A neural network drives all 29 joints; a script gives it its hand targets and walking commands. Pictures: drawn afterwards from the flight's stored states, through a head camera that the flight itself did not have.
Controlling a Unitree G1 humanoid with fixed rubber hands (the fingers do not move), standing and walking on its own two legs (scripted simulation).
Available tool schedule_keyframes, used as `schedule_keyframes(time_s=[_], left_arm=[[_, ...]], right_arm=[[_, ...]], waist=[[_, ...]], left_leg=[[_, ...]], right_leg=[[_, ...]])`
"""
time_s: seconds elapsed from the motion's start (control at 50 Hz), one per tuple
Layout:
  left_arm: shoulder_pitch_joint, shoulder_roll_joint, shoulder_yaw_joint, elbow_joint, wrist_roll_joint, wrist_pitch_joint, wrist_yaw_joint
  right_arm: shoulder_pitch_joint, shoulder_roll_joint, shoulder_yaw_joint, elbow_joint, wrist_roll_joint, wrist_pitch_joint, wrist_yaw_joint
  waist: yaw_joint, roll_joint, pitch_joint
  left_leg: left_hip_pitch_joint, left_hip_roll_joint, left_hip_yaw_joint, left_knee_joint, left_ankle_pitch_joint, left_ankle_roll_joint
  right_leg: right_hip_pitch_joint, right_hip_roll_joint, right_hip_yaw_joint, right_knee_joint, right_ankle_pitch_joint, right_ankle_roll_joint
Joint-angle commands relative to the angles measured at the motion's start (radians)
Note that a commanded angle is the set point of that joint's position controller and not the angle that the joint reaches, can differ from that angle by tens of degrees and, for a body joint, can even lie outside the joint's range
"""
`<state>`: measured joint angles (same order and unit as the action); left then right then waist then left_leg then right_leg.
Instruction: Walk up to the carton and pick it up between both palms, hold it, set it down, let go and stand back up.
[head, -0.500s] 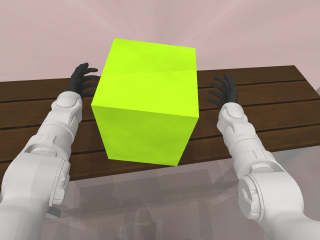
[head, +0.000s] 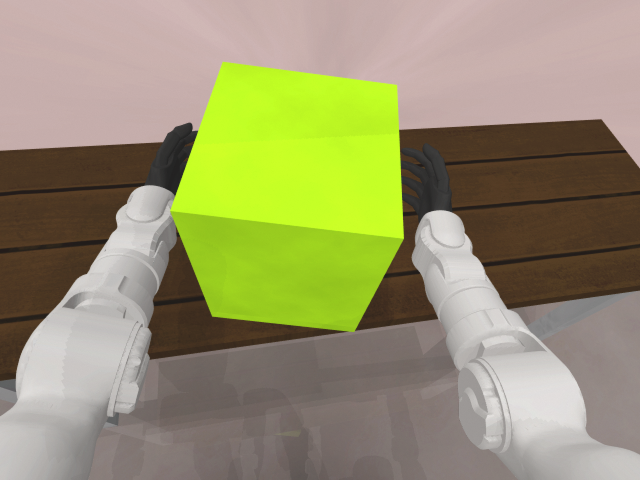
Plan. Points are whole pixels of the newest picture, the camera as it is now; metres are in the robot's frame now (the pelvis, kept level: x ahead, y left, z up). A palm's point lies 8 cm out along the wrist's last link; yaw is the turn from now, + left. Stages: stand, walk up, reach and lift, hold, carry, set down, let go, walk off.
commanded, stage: reach and lift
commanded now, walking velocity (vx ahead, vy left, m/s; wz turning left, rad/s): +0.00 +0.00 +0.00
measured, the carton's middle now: (295, 211) +0.45 +0.01 +0.05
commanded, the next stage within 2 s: none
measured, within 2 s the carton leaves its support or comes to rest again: neither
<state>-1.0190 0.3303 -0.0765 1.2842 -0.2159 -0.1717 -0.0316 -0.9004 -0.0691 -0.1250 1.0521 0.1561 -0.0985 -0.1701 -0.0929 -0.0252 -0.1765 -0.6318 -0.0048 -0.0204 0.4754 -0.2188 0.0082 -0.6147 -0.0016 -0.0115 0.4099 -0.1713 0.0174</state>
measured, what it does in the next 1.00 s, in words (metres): stands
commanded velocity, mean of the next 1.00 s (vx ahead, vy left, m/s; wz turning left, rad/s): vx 0.00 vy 0.00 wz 0.00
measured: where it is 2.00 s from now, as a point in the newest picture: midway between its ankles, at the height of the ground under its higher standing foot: outside the picture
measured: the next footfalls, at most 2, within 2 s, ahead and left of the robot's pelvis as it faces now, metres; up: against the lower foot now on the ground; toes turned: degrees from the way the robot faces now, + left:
none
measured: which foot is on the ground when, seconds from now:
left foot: down 0.00-1.00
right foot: down 0.00-1.00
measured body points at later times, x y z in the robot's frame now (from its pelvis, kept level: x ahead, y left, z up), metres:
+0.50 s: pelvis +0.00 +0.01 +0.00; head +0.10 +0.03 +0.44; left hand +0.49 +0.15 +0.06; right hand +0.44 -0.14 +0.06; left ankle -0.02 +0.11 -0.73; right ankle -0.01 -0.13 -0.73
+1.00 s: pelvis +0.00 +0.01 +0.00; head +0.10 +0.04 +0.44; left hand +0.48 +0.15 +0.05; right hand +0.44 -0.14 +0.06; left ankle -0.02 +0.11 -0.73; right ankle -0.01 -0.13 -0.73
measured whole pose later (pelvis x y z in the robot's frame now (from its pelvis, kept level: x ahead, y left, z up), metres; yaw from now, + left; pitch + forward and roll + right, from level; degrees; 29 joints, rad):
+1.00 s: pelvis +0.00 +0.01 +0.00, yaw +0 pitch +19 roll -2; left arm -1.02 0.20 0.26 1.34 0.01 -0.26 -0.05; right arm -0.87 0.12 -0.58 1.05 -0.32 -0.27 -0.14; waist -0.09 -0.03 -0.14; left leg -0.58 0.00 -0.02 0.48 -0.22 0.01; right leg -0.54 0.00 -0.01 0.37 -0.16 0.02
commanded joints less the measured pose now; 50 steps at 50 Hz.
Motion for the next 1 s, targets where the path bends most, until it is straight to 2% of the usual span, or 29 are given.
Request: schedule_keyframes(time_s=[0.0,0.02,0.04,0.06,0.08,0.12,0.14,0.16,0.2,0.22,0.24,0.26,0.28,0.3,0.34,0.36,0.42,0.56,0.58,0.62,0.64,0.66,0.68,0.7,0.72,0.74,0.82,0.86,0.98], left_arm=[[-0.627,-0.021,0.162,-0.108,0.069,-0.081,-0.024],[-0.604,-0.022,0.188,-0.104,0.106,-0.085,-0.025],[-0.600,-0.076,0.174,-0.162,0.132,-0.094,-0.025],[-0.634,-0.113,0.172,-0.155,0.168,-0.094,-0.022],[-0.638,-0.123,0.198,-0.132,0.178,-0.101,-0.032],[-0.652,-0.264,0.193,-0.114,0.252,-0.111,-0.051],[-0.666,-0.288,0.236,-0.094,0.292,-0.121,-0.061],[-0.654,-0.363,0.234,-0.084,0.336,-0.135,-0.070],[-0.666,-0.539,0.279,-0.007,0.422,-0.139,-0.124],[-0.595,-0.557,0.308,0.023,0.461,-0.141,-0.128],[-0.591,-0.646,0.267,0.019,0.448,-0.135,-0.150],[-0.559,-0.648,0.293,0.043,0.468,-0.129,-0.160],[-0.541,-0.675,0.259,0.048,0.449,-0.130,-0.158],[-0.546,-0.663,0.274,0.066,0.444,-0.138,-0.157],[-0.565,-0.647,0.276,0.070,0.466,-0.137,-0.149],[-0.580,-0.670,0.228,0.033,0.435,-0.143,-0.141],[-0.536,-0.715,0.229,0.029,0.456,-0.154,-0.126],[-0.540,-0.722,0.205,0.035,0.443,-0.153,-0.124],[-0.522,-0.737,0.213,0.043,0.459,-0.148,-0.119],[-0.544,-0.720,0.208,0.057,0.448,-0.151,-0.117],[-0.556,-0.700,0.228,0.040,0.448,-0.161,-0.112],[-0.550,-0.717,0.214,0.050,0.450,-0.159,-0.113],[-0.530,-0.729,0.208,0.039,0.443,-0.169,-0.114],[-0.521,-0.737,0.217,0.066,0.446,-0.165,-0.109],[-0.536,-0.739,0.216,0.061,0.459,-0.158,-0.112],[-0.515,-0.744,0.233,0.064,0.470,-0.163,-0.119],[-0.529,-0.752,0.209,0.067,0.459,-0.159,-0.117],[-0.534,-0.752,0.205,0.058,0.455,-0.164,-0.114],[-0.586,-0.765,0.180,0.049,0.425,-0.175,-0.109]], right_arm=[[-0.521,0.014,-0.108,-0.235,-0.161,-0.078,-0.003],[-0.476,0.032,-0.109,-0.217,-0.178,-0.081,-0.006],[-0.469,0.058,-0.137,-0.243,-0.200,-0.101,-0.004],[-0.493,0.074,-0.171,-0.206,-0.233,-0.108,0.009],[-0.529,0.109,-0.149,-0.210,-0.252,-0.116,0.021],[-0.526,0.262,-0.185,-0.200,-0.327,-0.136,0.050],[-0.534,0.301,-0.203,-0.170,-0.390,-0.149,0.069],[-0.518,0.394,-0.228,-0.191,-0.434,-0.167,0.081],[-0.545,0.600,-0.226,-0.135,-0.539,-0.171,0.139],[-0.487,0.614,-0.212,-0.110,-0.555,-0.170,0.158],[-0.497,0.706,-0.204,-0.114,-0.564,-0.166,0.174],[-0.494,0.715,-0.191,-0.142,-0.586,-0.170,0.183],[-0.483,0.723,-0.180,-0.134,-0.593,-0.177,0.180],[-0.488,0.727,-0.170,-0.124,-0.599,-0.178,0.187],[-0.470,0.697,-0.193,-0.066,-0.608,-0.175,0.198],[-0.471,0.697,-0.201,-0.077,-0.611,-0.184,0.198],[-0.467,0.718,-0.155,-0.089,-0.597,-0.206,0.200],[-0.450,0.713,-0.164,-0.060,-0.608,-0.196,0.197],[-0.452,0.710,-0.151,-0.060,-0.593,-0.203,0.206],[-0.459,0.708,-0.169,-0.048,-0.600,-0.195,0.205],[-0.478,0.723,-0.157,-0.060,-0.598,-0.197,0.207],[-0.483,0.721,-0.148,-0.117,-0.588,-0.202,0.208],[-0.445,0.728,-0.145,-0.076,-0.593,-0.203,0.205],[-0.489,0.729,-0.136,-0.071,-0.600,-0.211,0.204],[-0.452,0.731,-0.170,-0.038,-0.603,-0.196,0.203],[-0.448,0.741,-0.138,-0.063,-0.598,-0.201,0.207],[-0.447,0.732,-0.150,-0.047,-0.597,-0.206,0.197],[-0.455,0.736,-0.140,-0.057,-0.598,-0.209,0.200],[-0.491,0.751,-0.142,-0.033,-0.589,-0.222,0.195]], waist=[[0.010,0.137,-0.880],[-0.001,0.134,-0.871],[-0.016,0.189,-0.913],[-0.024,0.216,-0.878],[0.011,0.188,-0.862],[-0.015,0.196,-0.872],[0.019,0.198,-0.820],[-0.004,0.186,-0.838],[0.004,0.169,-0.772],[0.038,0.205,-0.700],[0.003,0.186,-0.667],[0.018,0.171,-0.641],[-0.009,0.164,-0.665],[0.005,0.157,-0.686],[0.001,0.199,-0.623],[-0.022,0.218,-0.660],[0.015,0.242,-0.692],[-0.009,0.205,-0.659],[0.004,0.244,-0.640],[0.006,0.231,-0.625],[0.036,0.222,-0.650],[0.029,0.229,-0.682],[0.014,0.217,-0.687],[0.029,0.202,-0.676],[-0.001,0.215,-0.632],[0.034,0.219,-0.654],[0.001,0.233,-0.653],[0.026,0.229,-0.669],[0.001,0.229,-0.690]], left_leg=[[0.401,0.011,0.052,0.131,0.699,-0.131],[0.378,0.002,0.053,0.107,0.667,-0.122],[0.396,0.006,0.053,0.114,0.720,-0.140],[0.450,0.018,0.039,0.109,0.721,-0.155],[0.456,0.020,0.045,0.124,0.730,-0.147],[0.467,0.016,0.038,0.118,0.752,-0.153],[0.444,0.019,0.047,0.111,0.717,-0.160],[0.462,0.019,0.043,0.114,0.734,-0.153],[0.488,0.017,0.051,0.091,0.739,-0.153],[0.517,0.026,0.056,0.087,0.777,-0.157],[0.495,0.012,0.073,0.084,0.746,-0.157],[0.503,0.013,0.074,0.057,0.737,-0.146],[0.492,0.012,0.065,0.073,0.759,-0.149],[0.502,0.015,0.068,0.070,0.743,-0.150],[0.549,0.027,0.057,0.070,0.753,-0.162],[0.572,0.028,0.052,0.076,0.774,-0.168],[0.626,0.029,0.057,0.098,0.880,-0.173],[0.594,0.034,0.056,0.066,0.778,-0.171],[0.621,0.038,0.048,0.074,0.846,-0.174],[0.620,0.041,0.053,0.069,0.803,-0.175],[0.589,0.034,0.063,0.061,0.756,-0.159],[0.590,0.031,0.060,0.065,0.782,-0.157],[0.582,0.035,0.061,0.075,0.818,-0.160],[0.587,0.045,0.056,0.077,0.840,-0.164],[0.609,0.040,0.057,0.067,0.823,-0.168],[0.588,0.032,0.067,0.070,0.830,-0.160],[0.613,0.037,0.058,0.083,0.847,-0.173],[0.585,0.039,0.059,0.077,0.822,-0.168],[0.556,0.038,0.056,0.075,0.785,-0.170]], right_leg=[[0.407,0.021,-0.022,0.071,0.553,-0.005],[0.466,0.017,-0.015,0.080,0.600,-0.001],[0.474,0.023,-0.023,0.086,0.626,-0.002],[0.432,0.025,-0.045,0.067,0.559,-0.004],[0.420,0.022,-0.034,0.074,0.567,0.002],[0.455,0.027,-0.043,0.063,0.583,-0.001],[0.449,0.019,-0.052,0.063,0.529,-0.001],[0.444,0.025,-0.054,0.065,0.566,0.004],[0.473,0.020,-0.065,0.046,0.538,0.007],[0.481,0.022,-0.059,0.035,0.547,0.002],[0.502,0.010,-0.061,0.026,0.550,0.005],[0.559,0.017,-0.066,0.020,0.595,0.012],[0.564,0.017,-0.067,0.036,0.665,0.012],[0.573,0.019,-0.060,0.031,0.640,0.016],[0.517,0.030,-0.073,0.005,0.566,0.002],[0.503,0.033,-0.082,0.010,0.583,-0.001],[0.448,0.049,-0.089,0.003,0.582,-0.013],[0.490,0.041,-0.094,-0.024,0.546,-0.021],[0.460,0.044,-0.097,-0.011,0.580,-0.028],[0.435,0.041,-0.096,-0.029,0.504,-0.031],[0.453,0.038,-0.082,-0.019,0.480,-0.031],[0.477,0.039,-0.094,-0.010,0.553,-0.032],[0.477,0.036,-0.090,-0.001,0.591,-0.025],[0.456,0.043,-0.096,-0.004,0.567,-0.025],[0.455,0.043,-0.099,-0.018,0.545,-0.029],[0.485,0.040,-0.097,-0.005,0.575,-0.026],[0.440,0.047,-0.100,-0.019,0.554,-0.033],[0.468,0.045,-0.097,-0.011,0.576,-0.036],[0.470,0.040,-0.100,-0.002,0.549,-0.040]])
